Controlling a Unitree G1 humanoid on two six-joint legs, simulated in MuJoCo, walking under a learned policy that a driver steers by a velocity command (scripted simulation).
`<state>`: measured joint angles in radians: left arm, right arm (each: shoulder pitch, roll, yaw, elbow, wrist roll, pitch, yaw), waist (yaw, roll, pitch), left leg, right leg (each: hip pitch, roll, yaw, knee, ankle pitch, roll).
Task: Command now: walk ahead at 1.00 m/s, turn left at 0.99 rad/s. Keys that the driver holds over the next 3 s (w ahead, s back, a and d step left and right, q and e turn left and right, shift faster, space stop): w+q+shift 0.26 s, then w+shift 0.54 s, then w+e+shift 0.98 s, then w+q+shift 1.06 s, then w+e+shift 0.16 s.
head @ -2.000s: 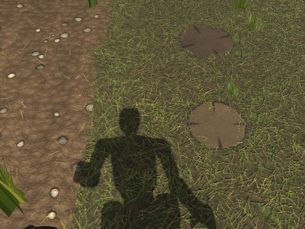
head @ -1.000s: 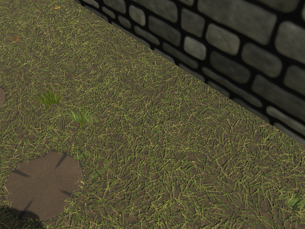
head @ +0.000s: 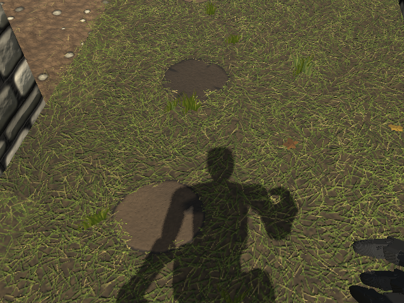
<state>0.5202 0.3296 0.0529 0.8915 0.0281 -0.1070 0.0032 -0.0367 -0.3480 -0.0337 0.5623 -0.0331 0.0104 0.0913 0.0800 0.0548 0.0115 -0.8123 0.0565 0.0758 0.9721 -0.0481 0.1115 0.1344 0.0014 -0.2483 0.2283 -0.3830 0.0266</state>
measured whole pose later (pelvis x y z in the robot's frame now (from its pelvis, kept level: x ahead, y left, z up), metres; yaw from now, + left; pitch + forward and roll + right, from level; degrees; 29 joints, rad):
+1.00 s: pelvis +0.92 +0.20 -0.01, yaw +22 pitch +3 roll -1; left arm 0.54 0.26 0.03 0.95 0.00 -0.08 -0.01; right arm -0.04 -0.26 0.03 0.64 -0.06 -0.09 0.02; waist 0.09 0.00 0.04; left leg -0.56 0.00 0.04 0.62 -0.10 0.07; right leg 0.05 0.02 0.04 0.70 -0.44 -0.07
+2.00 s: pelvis +1.86 +0.32 +0.01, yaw -20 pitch +1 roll +1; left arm 0.17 0.35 0.04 0.74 0.06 -0.06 -0.03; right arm 0.38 -0.32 -0.05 0.85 -0.03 -0.07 0.01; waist -0.04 -0.03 0.01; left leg -0.25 -0.05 -0.04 0.46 -0.23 0.02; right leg -0.43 0.05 0.06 1.17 -0.34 -0.08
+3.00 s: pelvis +2.76 +0.28 +0.00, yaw +24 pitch +2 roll +1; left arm 0.02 0.27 -0.02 0.60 0.03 -0.06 -0.03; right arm 0.44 -0.33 -0.06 0.83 0.00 -0.09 0.02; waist -0.10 0.00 0.04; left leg 0.16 -0.17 -0.17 0.17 -0.33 0.15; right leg -0.68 -0.11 -0.01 0.58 0.12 -0.03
